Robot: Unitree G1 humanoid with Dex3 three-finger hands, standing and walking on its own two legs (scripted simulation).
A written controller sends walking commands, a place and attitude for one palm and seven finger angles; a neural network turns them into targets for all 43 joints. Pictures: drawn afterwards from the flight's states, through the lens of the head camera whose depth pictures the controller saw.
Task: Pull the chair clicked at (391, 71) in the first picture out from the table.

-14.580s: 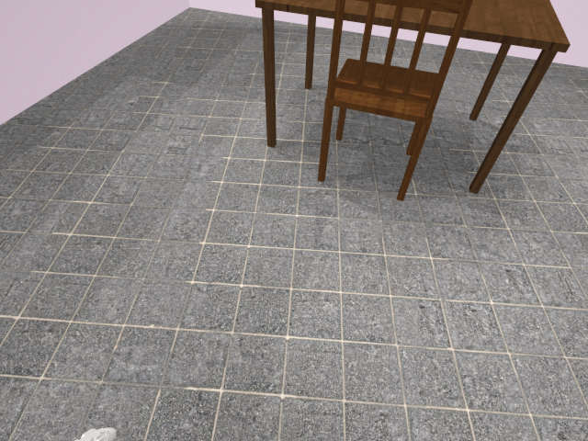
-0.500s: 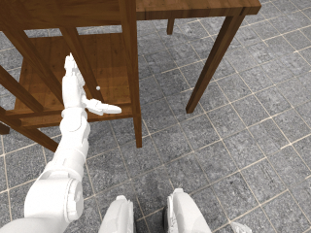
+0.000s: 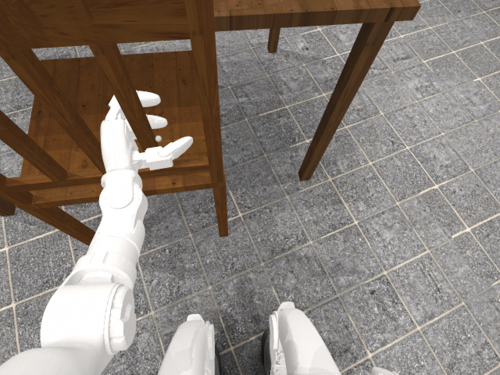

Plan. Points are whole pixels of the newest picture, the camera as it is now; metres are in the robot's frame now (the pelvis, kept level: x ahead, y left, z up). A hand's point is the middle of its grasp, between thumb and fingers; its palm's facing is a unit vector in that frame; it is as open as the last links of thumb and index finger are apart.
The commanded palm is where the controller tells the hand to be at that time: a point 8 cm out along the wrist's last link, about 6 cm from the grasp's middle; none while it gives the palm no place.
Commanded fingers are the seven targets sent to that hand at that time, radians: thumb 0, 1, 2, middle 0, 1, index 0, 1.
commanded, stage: hook a spindle and tug to test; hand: left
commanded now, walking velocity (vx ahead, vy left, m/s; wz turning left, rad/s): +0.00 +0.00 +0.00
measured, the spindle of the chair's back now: (74, 125) +0.49 +0.24 +0.05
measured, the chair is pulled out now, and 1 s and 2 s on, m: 0.00 0.03 0.14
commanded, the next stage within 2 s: step backward, pulling the chair out in 0.84 s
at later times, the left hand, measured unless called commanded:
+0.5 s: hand (157, 145) +0.47 +0.12 +0.02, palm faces +0.10 -0.99 -0.01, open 5.2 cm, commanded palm +0.42 +0.16 +0.02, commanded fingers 0.00 0.90 0.90 -0.50 -1.45 -0.50 -1.45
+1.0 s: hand (156, 158) +0.44 +0.12 +0.02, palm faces +0.08 -0.99 -0.07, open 5.3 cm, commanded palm +0.41 +0.17 +0.02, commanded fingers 0.00 0.90 0.90 -0.50 -1.45 -0.50 -1.45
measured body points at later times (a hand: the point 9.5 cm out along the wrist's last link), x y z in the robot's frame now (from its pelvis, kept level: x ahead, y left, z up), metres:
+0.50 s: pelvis +0.01 +0.00 +0.01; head +0.16 +0.01 +0.43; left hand +0.46 +0.18 +0.03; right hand +0.07 -0.25 -0.12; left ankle +0.01 +0.09 -0.62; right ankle +0.04 -0.11 -0.62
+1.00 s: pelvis +0.02 +0.00 +0.02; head +0.16 +0.00 +0.44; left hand +0.43 +0.18 +0.03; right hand +0.12 -0.24 -0.11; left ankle +0.01 +0.09 -0.62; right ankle +0.04 -0.11 -0.62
